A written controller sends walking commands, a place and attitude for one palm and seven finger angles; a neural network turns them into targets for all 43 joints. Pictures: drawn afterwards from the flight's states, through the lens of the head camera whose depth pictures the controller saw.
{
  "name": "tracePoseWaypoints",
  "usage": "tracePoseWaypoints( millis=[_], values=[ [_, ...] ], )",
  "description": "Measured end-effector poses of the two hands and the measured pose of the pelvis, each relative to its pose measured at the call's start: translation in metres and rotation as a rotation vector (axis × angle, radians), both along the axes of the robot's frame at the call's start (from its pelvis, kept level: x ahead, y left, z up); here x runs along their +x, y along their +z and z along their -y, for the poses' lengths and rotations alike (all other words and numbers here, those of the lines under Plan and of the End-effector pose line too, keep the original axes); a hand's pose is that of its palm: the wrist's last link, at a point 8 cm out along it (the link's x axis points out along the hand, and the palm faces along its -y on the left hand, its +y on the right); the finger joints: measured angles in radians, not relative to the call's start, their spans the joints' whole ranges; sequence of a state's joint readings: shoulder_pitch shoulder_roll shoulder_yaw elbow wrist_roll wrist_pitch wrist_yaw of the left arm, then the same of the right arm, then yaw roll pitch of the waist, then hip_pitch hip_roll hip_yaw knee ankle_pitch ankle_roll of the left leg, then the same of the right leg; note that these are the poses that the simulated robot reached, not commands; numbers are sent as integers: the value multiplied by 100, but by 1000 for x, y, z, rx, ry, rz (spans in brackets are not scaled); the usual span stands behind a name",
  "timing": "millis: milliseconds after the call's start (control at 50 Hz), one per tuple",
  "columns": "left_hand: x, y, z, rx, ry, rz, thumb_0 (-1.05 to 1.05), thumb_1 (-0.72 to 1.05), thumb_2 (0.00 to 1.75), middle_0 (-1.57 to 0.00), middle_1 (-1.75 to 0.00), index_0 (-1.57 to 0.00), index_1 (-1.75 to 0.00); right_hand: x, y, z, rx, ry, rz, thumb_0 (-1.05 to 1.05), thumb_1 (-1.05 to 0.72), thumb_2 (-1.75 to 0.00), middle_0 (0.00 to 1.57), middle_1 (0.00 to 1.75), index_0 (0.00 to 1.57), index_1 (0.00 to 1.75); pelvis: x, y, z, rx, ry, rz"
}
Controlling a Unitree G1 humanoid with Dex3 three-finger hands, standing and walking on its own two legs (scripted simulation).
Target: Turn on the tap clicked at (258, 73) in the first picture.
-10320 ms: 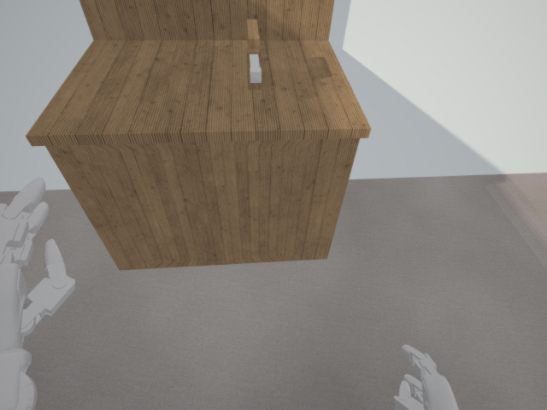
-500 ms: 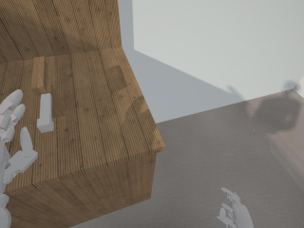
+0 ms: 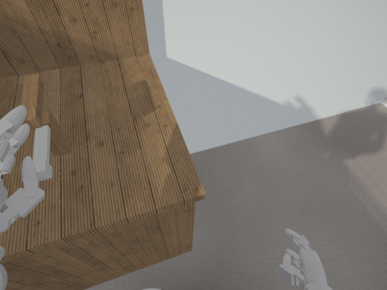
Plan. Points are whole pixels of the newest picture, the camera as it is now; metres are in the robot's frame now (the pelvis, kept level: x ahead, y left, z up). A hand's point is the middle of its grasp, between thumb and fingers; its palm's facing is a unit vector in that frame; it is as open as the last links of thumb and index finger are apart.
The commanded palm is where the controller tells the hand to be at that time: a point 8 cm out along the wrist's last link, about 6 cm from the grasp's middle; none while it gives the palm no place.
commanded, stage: shuffle to correct the standing spot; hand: left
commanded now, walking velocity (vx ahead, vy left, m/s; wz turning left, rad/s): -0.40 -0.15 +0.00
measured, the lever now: (40, 170) +0.29 +0.31 +0.09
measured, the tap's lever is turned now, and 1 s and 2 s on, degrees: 0 0 0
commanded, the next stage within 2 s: come to a stop and stand still in 1.00 s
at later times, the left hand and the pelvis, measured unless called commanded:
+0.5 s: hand out of the picture +0.16 +0.26 +0.17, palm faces +0.36 -0.83 -0.42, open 7.4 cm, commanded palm +0.11 +0.30 +0.18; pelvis -0.05 +0.02 +0.00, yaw +1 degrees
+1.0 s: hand (22, 245) +0.15 +0.23 +0.17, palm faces +0.38 -0.82 -0.43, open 7.4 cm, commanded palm +0.10 +0.26 +0.18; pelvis -0.06 -0.02 -0.01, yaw +1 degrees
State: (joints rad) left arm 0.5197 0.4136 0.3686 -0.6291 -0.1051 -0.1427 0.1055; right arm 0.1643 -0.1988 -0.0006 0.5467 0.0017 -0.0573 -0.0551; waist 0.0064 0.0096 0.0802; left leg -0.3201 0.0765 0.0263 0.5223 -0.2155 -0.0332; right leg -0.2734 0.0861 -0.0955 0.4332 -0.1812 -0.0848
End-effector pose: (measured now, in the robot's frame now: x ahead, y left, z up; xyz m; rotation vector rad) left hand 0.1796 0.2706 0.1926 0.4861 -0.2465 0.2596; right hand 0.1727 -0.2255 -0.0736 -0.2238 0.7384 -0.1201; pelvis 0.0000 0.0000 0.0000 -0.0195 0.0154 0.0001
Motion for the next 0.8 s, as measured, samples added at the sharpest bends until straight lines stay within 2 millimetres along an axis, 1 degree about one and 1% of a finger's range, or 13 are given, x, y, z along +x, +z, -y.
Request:
tracePoseWaypoints(
  millis=[40, 100, 180, 260, 360, 440, 520, 620, 720, 800],
  values=[
    [-2, 3, 1, 24, -6, -2, 2, 89, 90, -21, -31, -21, -30, 2, -1, -2, 9, 3, -2, 1, -90, -90, 20, 30, 20, 30, -2, 0, 1, 0, -1, -4],
    [-8, 2, 0, 41, -4, -19, 2, 89, 90, -21, -31, -21, -30, 3, -4, -5, 24, 3, 1, 1, -90, -90, 20, 30, 20, 30, -7, -1, 1, -2, -1, -8],
    [-20, -4, -2, 30, 8, -40, 2, 89, 90, -22, -31, -21, -30, -4, -8, -9, 32, 3, 0, 1, -90, -90, 20, 30, 20, 30, -16, -2, -1, -2, 2, -10],
    [-35, -8, -7, 7, 20, -25, 2, 89, 90, -22, -31, -21, -30, -18, -10, -13, 23, 1, -12, 1, -90, -90, 20, 30, 20, 30, -24, -4, -5, -4, 9, -6],
    [-50, -6, -17, -13, 27, 35, 2, 89, 90, -22, -31, -21, -30, -42, -10, -19, 1, -2, -33, 1, -90, -90, 20, 30, 20, 30, -34, -5, -12, -6, 14, 2],
    [-56, -5, -25, -7, 45, 44, 2, 89, 90, -22, -31, -21, -30, -58, -7, -26, -1, 1, -37, 1, -90, -90, 20, 30, 20, 30, -42, -3, -16, -12, 7, 6],
    [-60, -6, -27, 7, 58, 29, 2, 89, 90, -21, -31, -21, -30, -66, -6, -30, 25, 19, -20, 1, -90, -90, 20, 30, 20, 30, -50, -3, -14, -11, 10, 19],
    [-66, -10, -13, 9, 44, -10, 2, 89, 90, -21, -31, -21, -30, -70, -7, -24, 57, 31, 2, 1, -90, -90, 21, 30, 20, 30, -59, -4, -7, -9, 8, 44],
    [-74, -11, 1, -23, 25, -2, 2, 89, 90, -21, -31, -21, -30, -74, -9, -7, 30, 22, 11, 1, -90, -90, 21, 30, 20, 30, -63, -8, -2, 13, -6, 42],
    [-73, -14, 0, -52, 24, 22, 2, 89, 90, -22, -31, -21, -30, -80, -9, 6, -7, -13, 6, 1, -90, -90, 21, 30, 20, 30, -63, -11, -1, 10, 7, 35]
  ],
)
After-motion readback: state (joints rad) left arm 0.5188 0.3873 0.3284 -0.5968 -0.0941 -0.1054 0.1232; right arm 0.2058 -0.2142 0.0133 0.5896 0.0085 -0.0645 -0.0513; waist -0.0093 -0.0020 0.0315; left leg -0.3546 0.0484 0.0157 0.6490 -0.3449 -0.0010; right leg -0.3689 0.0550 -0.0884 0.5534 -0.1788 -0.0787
